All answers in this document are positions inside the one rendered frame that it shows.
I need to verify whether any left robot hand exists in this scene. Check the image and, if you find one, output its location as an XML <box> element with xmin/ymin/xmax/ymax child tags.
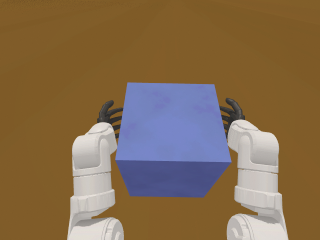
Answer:
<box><xmin>97</xmin><ymin>100</ymin><xmax>124</xmax><ymax>139</ymax></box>

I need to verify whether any right robot hand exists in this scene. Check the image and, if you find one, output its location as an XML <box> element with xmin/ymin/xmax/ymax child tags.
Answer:
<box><xmin>219</xmin><ymin>98</ymin><xmax>245</xmax><ymax>139</ymax></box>

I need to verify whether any robot left upper arm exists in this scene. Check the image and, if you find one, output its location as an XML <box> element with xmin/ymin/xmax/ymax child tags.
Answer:
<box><xmin>68</xmin><ymin>217</ymin><xmax>124</xmax><ymax>240</ymax></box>

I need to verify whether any right robot forearm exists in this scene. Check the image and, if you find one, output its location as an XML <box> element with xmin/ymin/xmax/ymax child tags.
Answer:
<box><xmin>227</xmin><ymin>119</ymin><xmax>289</xmax><ymax>240</ymax></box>

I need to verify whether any left robot forearm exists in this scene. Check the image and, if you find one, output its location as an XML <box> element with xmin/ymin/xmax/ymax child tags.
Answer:
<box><xmin>67</xmin><ymin>122</ymin><xmax>118</xmax><ymax>240</ymax></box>

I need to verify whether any robot right upper arm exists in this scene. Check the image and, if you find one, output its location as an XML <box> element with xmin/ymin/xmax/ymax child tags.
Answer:
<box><xmin>226</xmin><ymin>213</ymin><xmax>288</xmax><ymax>240</ymax></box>

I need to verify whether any carton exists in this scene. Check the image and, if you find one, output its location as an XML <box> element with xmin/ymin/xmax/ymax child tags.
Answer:
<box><xmin>115</xmin><ymin>82</ymin><xmax>232</xmax><ymax>198</ymax></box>

